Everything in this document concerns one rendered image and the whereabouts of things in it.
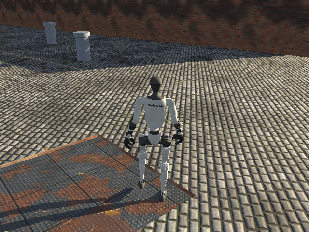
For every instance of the robot left foot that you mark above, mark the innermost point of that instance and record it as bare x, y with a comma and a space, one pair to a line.
141, 185

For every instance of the right robot forearm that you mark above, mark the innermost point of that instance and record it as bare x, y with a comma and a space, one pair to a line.
178, 128

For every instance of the left robot forearm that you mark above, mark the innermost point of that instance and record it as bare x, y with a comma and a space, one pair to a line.
130, 129

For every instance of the humanoid robot torso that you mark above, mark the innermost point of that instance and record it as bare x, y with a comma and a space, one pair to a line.
155, 112

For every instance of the right robot upper arm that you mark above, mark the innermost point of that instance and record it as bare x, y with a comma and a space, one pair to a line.
173, 111

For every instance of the left robot upper arm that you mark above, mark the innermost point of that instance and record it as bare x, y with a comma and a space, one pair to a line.
137, 109

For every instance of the robot left hand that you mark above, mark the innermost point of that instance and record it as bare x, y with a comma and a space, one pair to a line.
126, 142

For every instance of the robot right hand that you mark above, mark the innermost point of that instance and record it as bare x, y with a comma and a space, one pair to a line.
176, 136

